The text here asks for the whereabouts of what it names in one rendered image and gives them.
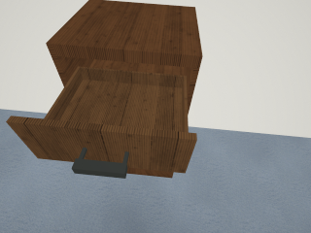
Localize drawer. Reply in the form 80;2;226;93
6;66;197;174

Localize cabinet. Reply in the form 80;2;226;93
46;0;203;179

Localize handle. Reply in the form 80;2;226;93
71;148;129;179

